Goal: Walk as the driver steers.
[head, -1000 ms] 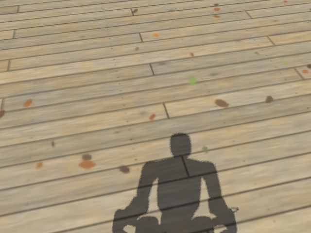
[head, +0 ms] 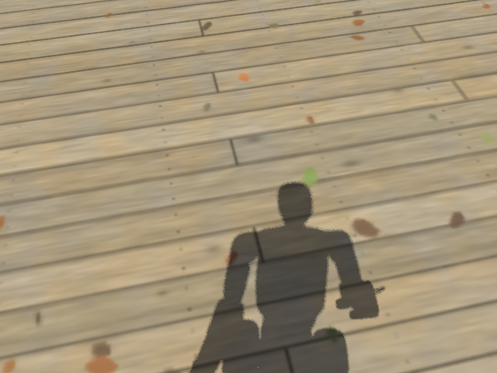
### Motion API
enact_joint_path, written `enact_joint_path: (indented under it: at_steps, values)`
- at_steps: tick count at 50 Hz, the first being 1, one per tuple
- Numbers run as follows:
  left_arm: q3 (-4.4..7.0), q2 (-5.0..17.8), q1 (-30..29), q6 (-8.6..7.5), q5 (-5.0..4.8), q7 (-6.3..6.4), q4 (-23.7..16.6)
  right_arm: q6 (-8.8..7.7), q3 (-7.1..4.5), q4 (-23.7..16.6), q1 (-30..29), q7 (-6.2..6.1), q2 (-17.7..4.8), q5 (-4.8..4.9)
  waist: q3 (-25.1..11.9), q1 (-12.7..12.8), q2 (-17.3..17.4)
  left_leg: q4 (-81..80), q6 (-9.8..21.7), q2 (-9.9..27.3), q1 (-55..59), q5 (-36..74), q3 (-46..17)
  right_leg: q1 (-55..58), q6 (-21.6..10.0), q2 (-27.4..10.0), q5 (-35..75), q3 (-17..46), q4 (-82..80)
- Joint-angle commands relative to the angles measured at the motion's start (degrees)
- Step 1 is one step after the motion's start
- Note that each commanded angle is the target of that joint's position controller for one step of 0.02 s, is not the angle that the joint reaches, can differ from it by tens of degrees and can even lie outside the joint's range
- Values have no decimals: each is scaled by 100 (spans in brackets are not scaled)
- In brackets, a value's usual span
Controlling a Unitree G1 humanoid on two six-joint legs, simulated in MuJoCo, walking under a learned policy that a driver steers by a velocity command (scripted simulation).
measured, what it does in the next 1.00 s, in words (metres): walks ahead: right foot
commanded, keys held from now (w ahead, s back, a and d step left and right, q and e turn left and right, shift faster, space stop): w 1.00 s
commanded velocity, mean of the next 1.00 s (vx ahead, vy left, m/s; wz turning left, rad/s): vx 0.50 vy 0.00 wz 0.00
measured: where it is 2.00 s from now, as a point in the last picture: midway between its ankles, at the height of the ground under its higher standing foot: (273, 178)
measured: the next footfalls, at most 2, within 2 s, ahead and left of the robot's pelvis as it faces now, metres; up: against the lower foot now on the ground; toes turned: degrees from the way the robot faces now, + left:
right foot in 0.52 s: +0.45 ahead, -0.12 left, +0.00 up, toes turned -3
left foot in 1.06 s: +0.75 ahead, +0.06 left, +0.00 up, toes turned +5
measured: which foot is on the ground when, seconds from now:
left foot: down 0.00-0.54, up 0.56-1.00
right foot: up 0.00-0.50, down 0.52-1.00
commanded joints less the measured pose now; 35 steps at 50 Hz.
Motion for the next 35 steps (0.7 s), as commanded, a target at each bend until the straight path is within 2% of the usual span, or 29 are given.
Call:
enact_joint_path:
  at_steps: [1,2,3,4,5,7,9,11,15,20,22,23,24,25,26,27,28,29,30,31,32,33,35]
  values:
    - [200,849,-270,-81,62,-54,-618,26,-299,276,1337,7,-869,171,-563,-484,229,-2145,1179,2380,2834,-1981,-3859,-3452,-142,-500,742,402,2594]
    - [214,831,-518,-93,87,-80,-652,-25,-233,275,1097,35,-584,142,-166,-349,-40,-2381,1001,2157,2134,-1452,-3380,-3242,-145,-657,977,360,2263]
    - [216,736,-528,-41,113,-99,-626,-89,-178,351,1120,27,-436,111,-17,-176,-110,-2456,825,1935,1687,-788,-2891,-2966,-102,-798,1055,375,2012]
    - [182,570,-380,37,157,-137,-595,-137,-129,467,1213,3,-314,113,-33,-9,-33,-2558,691,1760,1342,-424,-2501,-2632,-17,-888,1088,352,1756]
    - [162,428,-349,93,161,-167,-569,-196,-113,563,1352,-6,-301,115,-38,47,11,-2618,640,1668,1207,-82,-2237,-2505,47,-929,1113,296,1572]
    - [160,370,-589,158,169,-206,-655,-278,-134,723,1620,-8,-456,134,28,76,97,-2739,607,1539,1132,334,-1831,-2694,152,-1034,1335,145,1224]
    - [172,441,-1179,194,163,-225,-854,-287,-141,813,1832,-2,-564,137,168,-14,153,-2887,532,1438,1233,478,-1584,-3154,250,-1163,1814,7,759]
    - [174,478,-1747,202,132,-232,-1025,-274,-118,880,2074,3,-557,151,230,-163,160,-2890,406,1337,1495,898,-1398,-3498,332,-1202,2285,-116,175]
    - [122,389,-2583,189,73,-250,-1251,-264,-75,1020,2551,-27,-542,149,178,-446,281,-2728,152,1243,2027,1641,-1133,-3502,390,-1037,2920,-336,-923]
    - [110,429,-3312,145,70,-239,-1491,-221,-53,1193,2947,-113,-594,49,217,-646,370,-2312,269,1522,3075,2474,-1145,-3620,258,-808,2569,-437,-1690]
    - [136,490,-3274,97,68,-228,-1530,-207,-71,1231,2863,-153,-668,21,205,-516,403,-2020,267,1666,3318,3106,-1123,-3360,99,-701,2131,-451,-1955]
    - [164,533,-3008,68,71,-204,-1461,-205,-80,1224,2728,-168,-709,22,91,-345,439,-1703,197,1666,3292,3835,-1037,-2886,-8,-556,1885,-507,-2121]
    - [218,618,-2465,34,78,-163,-1286,-198,-94,1228,2638,-174,-766,27,-178,-110,478,-1125,121,1629,3238,4567,-972,-2175,-124,-361,1722,-564,-2279]
    - [298,737,-1499,-19,106,-109,-951,-181,-94,1220,2520,-161,-786,59,-658,307,351,-112,12,1448,2957,4655,-791,-1020,-281,-228,1959,-618,-2657]
    - [423,1085,-457,-73,238,-37,-677,-203,-52,1085,2431,-146,-693,113,-1295,694,140,1277,-86,1251,1831,3244,-668,569,-553,-985,1742,167,-2642]
    - [593,1708,171,-60,358,-17,-607,-207,72,929,2991,-83,-83,348,-2185,566,-1131,3633,-403,291,-270,-274,-193,2328,-1345,-2805,1255,2906,-2920]
    - [563,1456,-79,17,122,-98,-578,-200,-89,1030,2898,-97,-604,196,-2161,494,-647,4310,-305,118,-893,-1951,-929,2041,-1461,-2900,1274,3910,-3558]
    - [491,1198,-748,26,20,-122,-630,-195,-138,857,2376,-87,-647,142,-1143,180,-450,4282,-270,478,-1205,-1416,-1037,1156,-1253,-2642,1121,2910,-3703]
    - [411,846,-1164,-16,10,-153,-690,-219,-116,769,2044,-59,-541,114,-628,55,-215,3964,-284,678,-1090,-1001,-1007,348,-1085,-2397,1529,2264,-3961]
    - [355,655,-1323,-57,24,-150,-666,-176,-126,757,1918,-39,-441,79,-357,-120,-196,3641,-310,837,-868,-809,-977,-174,-864,-2107,1842,1760,-4126]
    - [293,464,-1323,-87,12,-129,-570,-92,-114,766,1990,-4,-344,-9,-243,-292,-298,3388,-378,929,-585,-714,-951,-579,-702,-1874,2165,1365,-4250]
    - [267,407,-1206,-126,20,-117,-486,-19,-101,804,2072,41,-223,-38,-268,-362,-338,3286,-431,931,-408,-649,-896,-728,-661,-1776,2444,1126,-4312]
    - [288,541,-878,-202,-2,-106,-313,61,-115,730,1930,95,-189,-46,-232,-432,-323,3106,-510,955,-528,-462,-774,-776,-688,-1673,2969,838,-4401]
Velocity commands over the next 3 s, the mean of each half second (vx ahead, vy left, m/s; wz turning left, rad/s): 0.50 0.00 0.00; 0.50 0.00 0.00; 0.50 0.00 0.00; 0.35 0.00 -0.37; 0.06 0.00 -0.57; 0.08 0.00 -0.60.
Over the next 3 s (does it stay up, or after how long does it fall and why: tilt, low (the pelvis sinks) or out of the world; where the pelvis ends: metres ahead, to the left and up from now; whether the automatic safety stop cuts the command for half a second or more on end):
stays up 1.07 -0.06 0.04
